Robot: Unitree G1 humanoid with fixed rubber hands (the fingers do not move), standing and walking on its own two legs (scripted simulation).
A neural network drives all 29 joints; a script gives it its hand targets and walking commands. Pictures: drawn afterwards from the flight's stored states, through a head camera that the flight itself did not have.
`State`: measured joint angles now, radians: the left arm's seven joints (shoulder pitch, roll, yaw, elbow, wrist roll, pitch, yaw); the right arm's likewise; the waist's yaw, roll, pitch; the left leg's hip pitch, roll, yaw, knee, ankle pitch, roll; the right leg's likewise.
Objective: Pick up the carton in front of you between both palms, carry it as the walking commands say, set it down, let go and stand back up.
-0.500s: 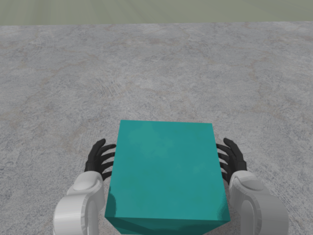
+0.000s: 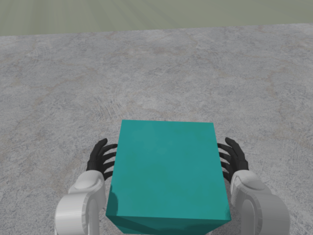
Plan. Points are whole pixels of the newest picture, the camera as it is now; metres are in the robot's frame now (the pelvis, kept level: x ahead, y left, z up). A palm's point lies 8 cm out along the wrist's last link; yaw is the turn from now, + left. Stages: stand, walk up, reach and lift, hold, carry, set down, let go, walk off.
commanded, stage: carry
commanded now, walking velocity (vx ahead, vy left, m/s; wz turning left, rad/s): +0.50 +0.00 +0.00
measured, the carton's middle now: (164, 182) +0.26 +0.00 +0.02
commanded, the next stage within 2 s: none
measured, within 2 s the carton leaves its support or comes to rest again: neither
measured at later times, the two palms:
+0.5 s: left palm (117, 88) +0.54 +0.15 +0.10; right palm (210, 87) +0.54 -0.15 +0.10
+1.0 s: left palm (119, 81) +0.63 +0.16 +0.07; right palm (199, 78) +0.64 -0.14 +0.07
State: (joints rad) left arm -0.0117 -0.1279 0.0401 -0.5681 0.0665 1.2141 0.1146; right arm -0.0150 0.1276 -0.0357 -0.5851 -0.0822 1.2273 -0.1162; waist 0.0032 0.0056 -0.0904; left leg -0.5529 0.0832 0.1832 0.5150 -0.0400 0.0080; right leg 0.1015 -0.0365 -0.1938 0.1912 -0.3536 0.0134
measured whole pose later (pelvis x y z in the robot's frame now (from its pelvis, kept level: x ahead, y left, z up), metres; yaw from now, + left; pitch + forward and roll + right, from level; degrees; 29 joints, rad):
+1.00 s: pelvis +0.38 +0.00 +0.00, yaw +2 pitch +4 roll -1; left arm -0.05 -0.13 0.05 -0.34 0.13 1.14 0.09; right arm -0.05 0.13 -0.05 -0.35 -0.14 1.14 -0.07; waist 0.00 0.02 -0.11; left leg -0.11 0.07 0.14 0.49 -0.43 -0.03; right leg -0.35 -0.05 -0.21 0.55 -0.27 -0.03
